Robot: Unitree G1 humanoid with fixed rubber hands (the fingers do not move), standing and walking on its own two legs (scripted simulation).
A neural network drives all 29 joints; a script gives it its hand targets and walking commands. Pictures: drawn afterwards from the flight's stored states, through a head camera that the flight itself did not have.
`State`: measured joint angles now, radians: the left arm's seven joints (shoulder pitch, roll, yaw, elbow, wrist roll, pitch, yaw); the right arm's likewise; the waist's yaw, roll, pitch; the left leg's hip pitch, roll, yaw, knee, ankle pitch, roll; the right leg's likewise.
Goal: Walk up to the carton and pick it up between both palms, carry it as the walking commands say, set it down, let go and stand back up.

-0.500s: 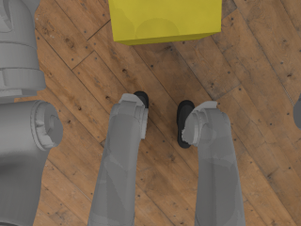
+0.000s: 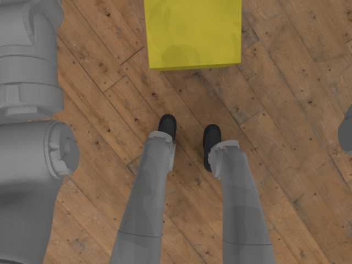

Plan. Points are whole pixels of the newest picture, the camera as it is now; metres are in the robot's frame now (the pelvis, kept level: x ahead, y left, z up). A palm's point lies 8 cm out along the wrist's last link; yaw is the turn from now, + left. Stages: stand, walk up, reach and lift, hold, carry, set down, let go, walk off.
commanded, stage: set down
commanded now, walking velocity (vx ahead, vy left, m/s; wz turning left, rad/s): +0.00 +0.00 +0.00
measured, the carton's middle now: (191, 32) +0.56 +0.04 -0.53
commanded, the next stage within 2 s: let go in 0.04 s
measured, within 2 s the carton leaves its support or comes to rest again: neither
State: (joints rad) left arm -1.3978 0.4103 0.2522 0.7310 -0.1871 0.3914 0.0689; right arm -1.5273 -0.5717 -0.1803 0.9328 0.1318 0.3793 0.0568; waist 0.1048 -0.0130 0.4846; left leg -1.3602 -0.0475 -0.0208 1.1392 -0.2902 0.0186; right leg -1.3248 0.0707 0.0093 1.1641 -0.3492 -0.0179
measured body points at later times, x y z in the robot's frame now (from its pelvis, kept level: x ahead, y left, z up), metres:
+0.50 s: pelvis +0.04 +0.01 +0.06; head +0.32 +0.02 +0.41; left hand +0.40 +0.28 -0.06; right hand +0.46 -0.18 -0.07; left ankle +0.12 +0.10 -0.62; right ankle +0.09 -0.10 -0.62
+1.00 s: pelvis +0.11 -0.02 +0.12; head +0.18 -0.03 +0.56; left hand +0.29 +0.21 +0.03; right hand +0.30 -0.25 +0.03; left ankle +0.12 +0.10 -0.62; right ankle +0.09 -0.10 -0.62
